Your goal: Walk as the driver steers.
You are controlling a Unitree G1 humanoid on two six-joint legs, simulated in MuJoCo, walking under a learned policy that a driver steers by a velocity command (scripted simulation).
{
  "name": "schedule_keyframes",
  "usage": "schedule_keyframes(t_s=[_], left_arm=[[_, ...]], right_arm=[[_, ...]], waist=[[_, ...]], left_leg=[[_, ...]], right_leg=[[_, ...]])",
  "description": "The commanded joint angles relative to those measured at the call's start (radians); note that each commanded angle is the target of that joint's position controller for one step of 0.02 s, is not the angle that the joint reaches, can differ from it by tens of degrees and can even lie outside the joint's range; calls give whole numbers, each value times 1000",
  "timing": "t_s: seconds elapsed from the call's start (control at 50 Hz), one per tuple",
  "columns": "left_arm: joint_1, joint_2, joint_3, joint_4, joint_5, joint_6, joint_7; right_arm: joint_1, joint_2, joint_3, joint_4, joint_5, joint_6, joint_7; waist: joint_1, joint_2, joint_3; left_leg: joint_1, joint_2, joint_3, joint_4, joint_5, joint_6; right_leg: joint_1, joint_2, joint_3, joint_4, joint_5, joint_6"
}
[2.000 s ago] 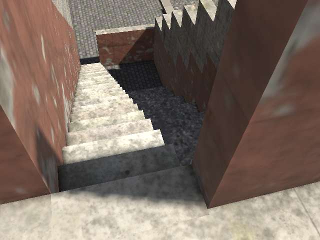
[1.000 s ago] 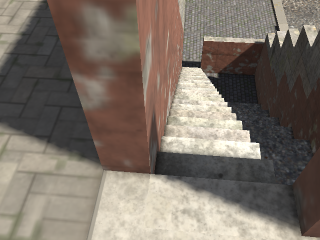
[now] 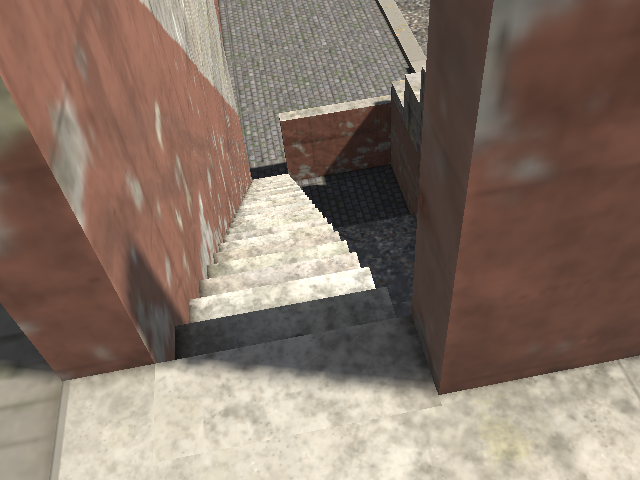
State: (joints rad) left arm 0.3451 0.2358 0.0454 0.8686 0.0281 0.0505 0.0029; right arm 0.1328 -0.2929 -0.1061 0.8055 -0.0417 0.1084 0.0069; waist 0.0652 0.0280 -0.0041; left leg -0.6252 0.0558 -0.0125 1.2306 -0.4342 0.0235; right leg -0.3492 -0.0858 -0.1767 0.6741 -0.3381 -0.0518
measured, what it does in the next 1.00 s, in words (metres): steps on the spot, turning left: left foot, then right foot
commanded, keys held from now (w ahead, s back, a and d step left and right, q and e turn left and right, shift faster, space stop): w+q+shift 0.34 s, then q+shift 0.34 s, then e+shift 0.32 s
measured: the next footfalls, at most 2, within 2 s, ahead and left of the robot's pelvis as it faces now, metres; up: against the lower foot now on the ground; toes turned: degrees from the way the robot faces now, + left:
left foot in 0.32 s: -0.01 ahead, +0.02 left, +0.00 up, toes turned +21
right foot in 0.44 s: +0.04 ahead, -0.24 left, +0.00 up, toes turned +14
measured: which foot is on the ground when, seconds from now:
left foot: up 0.00-0.30, down 0.32-0.42, up 0.44-0.80, down 0.82-1.00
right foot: down 0.00-0.28, up 0.30-0.42, down 0.44-0.82, up 0.84-1.00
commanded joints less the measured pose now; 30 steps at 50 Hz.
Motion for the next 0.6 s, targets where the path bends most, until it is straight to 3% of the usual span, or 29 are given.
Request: schedule_keyframes(t_s=[0.02, 0.06, 0.1, 0.14, 0.18, 0.22, 0.24, 0.26, 0.28, 0.3, 0.32, 0.34, 0.36, 0.38, 0.4, 0.42, 0.44, 0.46, 0.48, 0.5, 0.52, 0.54, 0.56, 0.6], left_arm=[[-239, 108, 8, -155, -20, -73, 45], [-123, 105, 12, -123, -22, -90, 69], [-32, 111, 16, -106, -27, -89, 91], [-3, 110, 17, -116, -28, -73, 105], [-48, 134, 29, -152, -26, -56, 106], [-143, 176, 47, -189, -31, -34, 89], [-235, 213, 66, -217, -38, -20, 75], [-304, 261, 90, -226, -41, -11, 66], [-188, 225, 86, -180, -68, -12, 61], [-107, 129, 64, -162, -66, -18, 36], [-136, 33, 28, -199, -2, -10, 22], [-138, 37, 22, -281, -1, 1, 15], [-215, 55, 13, -371, 25, -4, -12], [-143, 98, 22, -353, -10, -3, -25], [46, 151, 36, -256, -29, -16, -20], [308, 169, 46, -112, -45, -35, -4], [320, 154, 36, -78, 4, -58, 3], [172, 237, 24, -178, 60, -78, 6], [33, 253, 34, -251, 68, -89, 14], [-86, 209, 23, -266, 58, -97, 19], [-141, 194, 20, -255, 40, -106, 21], [-151, 181, 21, -235, 27, -117, 25], [-142, 152, 15, -219, 19, -127, 25], [-63, 107, 11, -170, 8, -134, 10]], right_arm=[[77, -131, -38, -32, -21, -35, 1], [69, -66, -17, -31, -14, -32, 15], [58, -46, -9, -44, -12, -26, 26], [59, -49, -6, -54, -7, -13, 33], [102, -78, -9, -54, -6, 4, 34], [177, -97, -9, -57, 1, 15, 27], [300, -115, -14, -51, 10, 17, 23], [416, -163, -36, -53, 29, 17, 10], [319, -131, -34, -68, 51, 12, 0], [153, -71, -12, -81, 43, 19, -2], [26, -70, 1, -130, 39, 12, 0], [-53, -169, -20, -196, 36, -17, -3], [-358, -247, -56, -314, 54, -55, 16], [-541, -225, -41, -367, 55, -74, 32], [-506, -187, -40, -372, -5, -88, 39], [-432, -102, -23, -354, -38, -97, 35], [-248, 18, 13, -307, -17, -114, 18], [-78, 116, 50, -344, 13, -124, 7], [-80, 8, 24, -356, -1, -114, 19], [-147, -60, 5, -366, 0, -107, 30], [-111, -88, -4, -348, -1, -100, 46], [-91, -93, -8, -325, 1, -87, 67], [-75, -94, -10, -309, 1, -71, 81], [-114, -58, 0, -320, 4, -49, 87]], waist=[[-128, -90, 55], [-90, -59, 13], [-63, -91, -46], [-49, -155, -79], [-65, -248, -79], [-112, -285, -58], [-188, -289, -70], [-267, -268, -105], [-215, -60, -142], [-134, 254, -102], [-43, 197, 21], [34, 127, 32], [96, 118, 112], [191, 167, 132], [219, 105, 90], [266, -65, 30], [203, -358, 23], [35, -534, -71], [-13, -285, -123], [-67, -125, 13], [-108, -102, 54], [-111, -101, 68], [-100, -115, 83], [-66, -102, 92]], left_leg=[[-112, -2, 5, 145, 193, -33], [-110, 7, 15, 111, 212, -37], [-112, -1, 28, 69, 182, -38], [-77, -14, 49, -16, 129, -45], [39, -34, 112, -163, 47, -38], [291, -51, 195, -441, -58, -2], [513, -77, 245, -661, -88, 61], [559, -117, 325, -801, -59, 145], [543, -68, 235, -840, 68, 179], [523, 22, 88, -938, 297, 219], [373, 58, -72, -868, 254, 249], [166, 169, -279, -821, 370, 305], [-286, 325, -472, -1059, -272, 274], [-426, 218, -304, -1147, -177, 147], [-354, 67, -128, -1031, -60, 85], [-283, -95, 35, -757, -51, 32], [-375, -190, 28, -299, -220, 74], [-493, -179, -11, -15, -308, 45], [-460, -66, -122, 106, -162, 34], [-461, -30, -97, 190, -22, 19], [-432, -7, -81, 212, 77, 6], [-395, 21, -73, 235, 138, -11], [-341, 25, -42, 234, 197, -31], [-284, 26, 1, 187, 265, -35]], right_leg=[[48, -212, 295, -515, -127, 35], [208, -204, 199, -441, 188, 56], [363, -213, 134, -373, 508, 85], [447, -217, 82, -352, 678, 124], [437, -208, 11, -387, 815, 217], [330, -177, -108, -396, 1103, 312], [238, -128, -204, -295, 1375, 380], [272, -71, -222, -61, 1513, 387], [240, -128, -116, 172, 987, 241], [104, -112, -63, 408, -69, 138], [-71, -100, 114, 604, -234, 116], [-47, -46, 229, 625, -302, 104], [71, -72, 327, 558, -134, 83], [236, -67, 229, 373, -77, 87], [392, -7, 86, 55, -161, 75], [620, 82, -100, -220, -47, 71], [694, -15, 68, -218, -75, 66], [606, -432, 659, -306, -68, -56], [476, -554, 933, -533, -483, -161], [343, -532, 859, -584, -624, -148], [295, -454, 674, -567, -514, -107], [279, -371, 467, -531, -308, -65], [245, -315, 298, -517, -136, -30], [253, -267, 103, -465, 125, 2]])
Over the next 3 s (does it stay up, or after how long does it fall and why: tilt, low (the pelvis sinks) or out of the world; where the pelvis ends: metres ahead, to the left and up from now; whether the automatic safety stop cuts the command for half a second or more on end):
stays up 0.22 0.31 0.00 its command is cut before an obstacle after 1.8 s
